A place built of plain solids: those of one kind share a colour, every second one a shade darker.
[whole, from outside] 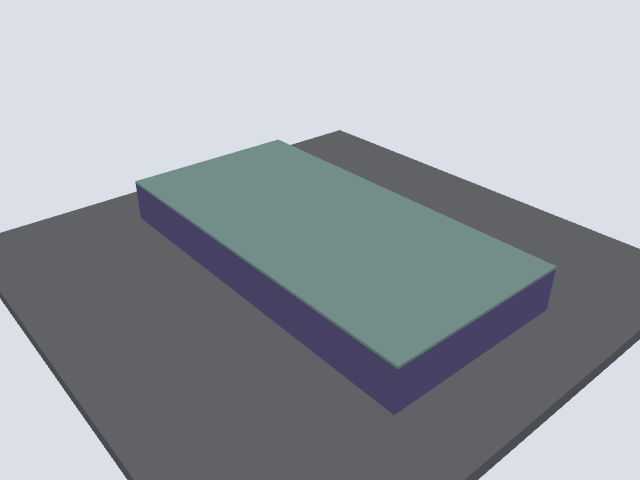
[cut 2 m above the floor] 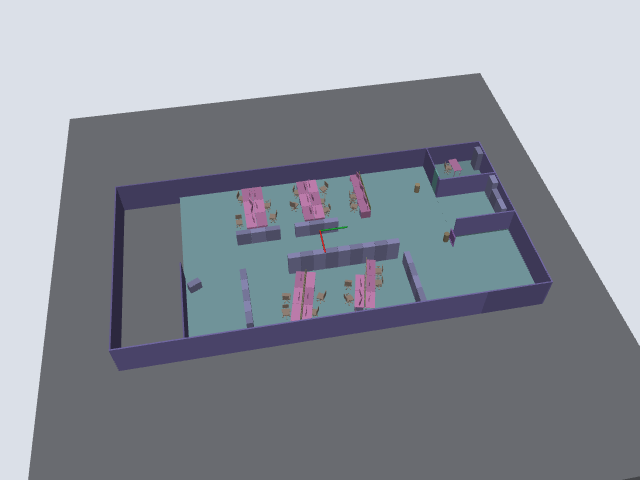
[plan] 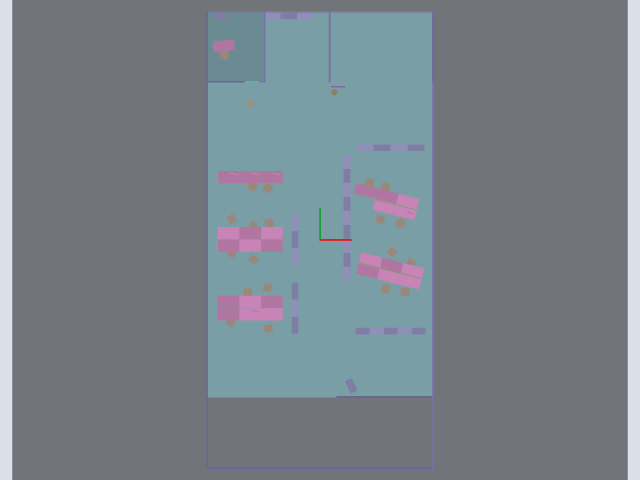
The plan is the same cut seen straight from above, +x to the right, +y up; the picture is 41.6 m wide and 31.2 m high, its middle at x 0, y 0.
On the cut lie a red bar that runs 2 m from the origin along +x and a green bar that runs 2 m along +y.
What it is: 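One storey of an office; an open floor with rows of desks, a band of small rooms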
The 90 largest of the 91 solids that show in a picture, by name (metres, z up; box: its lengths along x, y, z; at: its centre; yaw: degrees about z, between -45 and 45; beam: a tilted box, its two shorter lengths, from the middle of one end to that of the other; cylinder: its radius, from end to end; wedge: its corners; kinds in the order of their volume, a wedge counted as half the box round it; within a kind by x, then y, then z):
{
 "floor_1": {"box": [3.66, 4.55, 0.69], "at": [-5.47, 12.51, 0.3]},
 "floor_2": {"box": [4.12, 4.55, 0.69], "at": [-1.48, 12.51, 0.3]},
 "floor_3": {"box": [14.6, 20.48, 0.69], "at": [0.0, 0.0, 0.3]},
 "floor_4": {"box": [0.1, 4.55, 0.69], "at": [0.62, 12.51, 0.3]},
 "floor_5": {"box": [6.63, 4.55, 0.58], "at": [3.99, 12.51, 0.24]},
 "roof_1": {"box": [14.8, 29.78, 0.2], "at": [0.0, 0.0, 3.34]},
 "wall_1": {"box": [0.1, 29.78, 3.29], "at": [-7.35, 0.0, 1.6]},
 "wall_2": {"box": [2.41, 0.1, 2.6], "at": [-6.09, 10.29, 1.94]},
 "wall_3": {"box": [0.1, 4.55, 2.6], "at": [-3.59, 12.51, 1.94]},
 "wall_4": {"box": [14.6, 0.1, 3.29], "at": [0.0, -14.84, 1.6]},
 "wall_5": {"box": [14.6, 0.1, 3.29], "at": [0.0, 14.84, 1.6]},
 "wall_6": {"box": [0.1, 4.55, 2.6], "at": [0.62, 12.51, 1.94]},
 "wall_7": {"box": [6.24, 0.1, 2.6], "at": [4.18, -10.19, 1.94]},
 "wall_8": {"box": [0.1, 29.78, 3.29], "at": [7.35, 0.0, 1.6]},
 "wall_9": {"box": [0.1, 4.55, 3.29], "at": [7.35, 12.51, 1.6]},
 "cabinet_1": {"box": [0.9, 0.46, 1.84], "at": [-6.47, 14.55, 1.56]},
 "cabinet_2": {"box": [0.9, 0.46, 1.84], "at": [-3.03, 14.55, 1.56]},
 "cabinet_3": {"box": [1.1, 0.43, 1.21], "at": [-2.02, 14.57, 1.25]},
 "cabinet_4": {"box": [0.43, 1.1, 1.21], "at": [-1.62, -5.54, 1.25]},
 "cabinet_5": {"box": [0.43, 1.1, 1.21], "at": [-1.62, -4.43, 1.25]},
 "cabinet_6": {"box": [0.43, 1.1, 1.21], "at": [-1.62, -3.32, 1.25]},
 "cabinet_7": {"box": [0.43, 1.1, 1.21], "at": [-1.62, -1.08, 1.25]},
 "cabinet_8": {"box": [0.43, 1.1, 1.21], "at": [-1.62, 0.03, 1.25]},
 "cabinet_9": {"box": [0.43, 1.1, 1.21], "at": [-1.62, 1.14, 1.25]},
 "cabinet_10": {"box": [1.1, 0.43, 1.21], "at": [-0.91, 14.57, 1.25]},
 "cabinet_11": {"box": [0.46, 0.9, 1.84], "at": [1.76, -2.2, 1.56]},
 "cabinet_12": {"box": [0.46, 0.9, 1.84], "at": [1.76, -1.29, 1.56]},
 "cabinet_13": {"box": [0.46, 0.9, 1.84], "at": [1.76, -0.38, 1.56]},
 "cabinet_14": {"box": [0.46, 0.9, 1.84], "at": [1.76, 0.53, 1.56]},
 "cabinet_15": {"box": [0.46, 0.9, 1.84], "at": [1.76, 1.44, 1.56]},
 "cabinet_16": {"box": [0.46, 0.9, 1.84], "at": [1.76, 2.35, 1.56]},
 "cabinet_17": {"box": [0.46, 0.9, 1.84], "at": [1.76, 3.26, 1.56]},
 "cabinet_18": {"box": [0.46, 0.9, 1.84], "at": [1.76, 4.17, 1.56]},
 "cabinet_19": {"box": [0.46, 0.9, 1.84], "at": [1.76, 5.08, 1.56]},
 "cabinet_20": {"box": [0.47, 0.9, 0.72], "at": [2.03, -9.48, 1.0], "yaw": 26.5},
 "cabinet_21": {"box": [0.9, 0.46, 1.84], "at": [2.77, -5.92, 1.56]},
 "cabinet_22": {"box": [1.1, 0.43, 1.21], "at": [2.92, 5.99, 1.25]},
 "cabinet_23": {"box": [0.9, 0.46, 1.84], "at": [3.68, -5.92, 1.56]},
 "cabinet_24": {"box": [1.1, 0.43, 1.21], "at": [4.03, 5.99, 1.25]},
 "cabinet_25": {"box": [0.9, 0.46, 1.84], "at": [4.59, -5.92, 1.56]},
 "cabinet_26": {"box": [1.1, 0.43, 1.21], "at": [5.14, 5.99, 1.25]},
 "cabinet_27": {"box": [0.9, 0.46, 1.84], "at": [5.5, -5.92, 1.56]},
 "cabinet_28": {"box": [1.1, 0.43, 1.21], "at": [6.25, 5.99, 1.25]},
 "cabinet_29": {"box": [0.9, 0.46, 1.84], "at": [6.41, -5.92, 1.56]},
 "desk_1": {"box": [1.4, 0.7, 0.032], "at": [-6.26, 12.62, 1.35], "yaw": 4.4},
 "desk_2": {"box": [1.4, 0.8, 0.032], "at": [-5.94, -4.84, 1.35]},
 "desk_3": {"box": [1.4, 0.8, 0.032], "at": [-5.94, -4.02, 1.35]},
 "desk_4": {"box": [1.4, 0.8, 0.032], "at": [-5.94, -0.37, 1.35]},
 "desk_5": {"box": [1.4, 0.8, 0.032], "at": [-5.94, 0.45, 1.35]},
 "desk_6": {"box": [1.4, 0.8, 0.032], "at": [-5.94, 4.09, 1.35]},
 "desk_7": {"box": [1.4, 0.8, 0.032], "at": [-4.53, -4.84, 1.35]},
 "desk_8": {"box": [1.4, 0.8, 0.032], "at": [-4.53, -4.02, 1.35]},
 "desk_9": {"box": [1.4, 0.8, 0.032], "at": [-4.53, -0.37, 1.35]},
 "desk_10": {"box": [1.4, 0.8, 0.032], "at": [-4.53, 0.45, 1.35]},
 "desk_11": {"box": [1.4, 0.8, 0.032], "at": [-4.53, 4.09, 1.35]},
 "desk_12": {"box": [1.4, 0.8, 0.032], "at": [-3.12, -4.84, 1.35]},
 "desk_13": {"box": [1.4, 0.8, 0.032], "at": [-3.12, -4.02, 1.35]},
 "desk_14": {"box": [1.4, 0.8, 0.032], "at": [-3.12, -0.37, 1.35]},
 "desk_15": {"box": [1.4, 0.8, 0.032], "at": [-3.12, 0.45, 1.35]},
 "desk_16": {"box": [1.4, 0.8, 0.032], "at": [-3.12, 4.09, 1.35]},
 "desk_17": {"box": [1.4, 0.7, 0.032], "at": [2.97, 3.19, 1.35], "yaw": -14.2},
 "desk_18": {"box": [1.4, 0.7, 0.032], "at": [3.11, -2.01, 1.35], "yaw": -14.2},
 "desk_19": {"box": [1.4, 0.7, 0.032], "at": [3.28, -1.31, 1.35], "yaw": -14.2},
 "desk_20": {"box": [1.4, 0.7, 0.032], "at": [4.16, 2.14, 1.35], "yaw": -14.2},
 "desk_21": {"box": [1.4, 0.7, 0.032], "at": [4.34, 2.84, 1.35], "yaw": -14.2},
 "desk_22": {"box": [1.4, 0.7, 0.032], "at": [4.47, -2.36, 1.35], "yaw": -14.2},
 "desk_23": {"box": [1.4, 0.7, 0.032], "at": [4.65, -1.66, 1.35], "yaw": -14.2},
 "desk_24": {"box": [1.4, 0.7, 0.032], "at": [5.53, 1.8, 1.35], "yaw": -14.2},
 "desk_25": {"box": [1.4, 0.7, 0.032], "at": [5.71, 2.5, 1.35], "yaw": -14.2},
 "desk_26": {"box": [1.4, 0.7, 0.032], "at": [5.84, -2.7, 1.35], "yaw": -14.2},
 "desk_27": {"box": [1.4, 0.7, 0.032], "at": [6.02, -2.01, 1.35], "yaw": -14.2},
 "officechair_1": {"box": [0.49, 0.52, 0.08], "at": [-6.21, 12.04, 1.15], "yaw": -8.2},
 "officechair_2": {"box": [0.49, 0.49, 0.08], "at": [-5.71, 1.33, 1.13], "yaw": 24.7},
 "officechair_3": {"box": [0.49, 0.52, 0.08], "at": [-4.69, -3.44, 1.14], "yaw": -7.4},
 "officechair_4": {"box": [0.49, 0.52, 0.08], "at": [-4.37, 3.52, 1.17], "yaw": -6.5},
 "officechair_5": {"box": [0.49, 0.49, 0.08], "at": [-4.34, -1.26, 1.16], "yaw": -38.8},
 "officechair_6": {"box": [0.49, 0.49, 0.08], "at": [-3.42, -3.11, 1.16], "yaw": -17.8},
 "officechair_7": {"box": [0.49, 0.52, 0.08], "at": [-3.38, 3.37, 1.13], "yaw": -24.9},
 "officechair_8": {"box": [0.49, 0.49, 0.08], "at": [-3.31, -5.75, 1.12], "yaw": 0.1},
 "officechair_9": {"box": [0.49, 0.52, 0.08], "at": [-3.31, 1.08, 1.2], "yaw": 9.5},
 "officechair_10": {"box": [0.49, 0.52, 0.08], "at": [3.23, 3.69, 1.13], "yaw": -10.6},
 "officechair_11": {"box": [0.49, 0.49, 0.08], "at": [3.9, 1.35, 1.14], "yaw": -20.5},
 "officechair_12": {"box": [0.52, 0.49, 0.08], "at": [4.24, -3.17, 1.13], "yaw": -15.9},
 "officechair_13": {"box": [0.49, 0.52, 0.08], "at": [4.27, 3.43, 1.19], "yaw": -5.9},
 "officechair_14": {"box": [0.49, 0.49, 0.08], "at": [4.68, -0.8, 1.16], "yaw": -31.1},
 "officechair_15": {"box": [0.49, 0.52, 0.08], "at": [5.22, 1.12, 1.15], "yaw": 16.2},
 "officechair_16": {"box": [0.52, 0.49, 0.08], "at": [5.55, -3.38, 1.14], "yaw": -3.8},
 "bin_1": {"cylinder": 0.2, "from": [-4.52, 8.87, 0.64], "to": [-4.52, 8.87, 1.42]},
 "bin_2": {"cylinder": 0.2, "from": [0.94, 9.6, 0.64], "to": [0.94, 9.6, 1.42]},
 "door_1": {"box": [0.93, 0.1, 2.05], "at": [-4.42, 10.29, 1.67]}
}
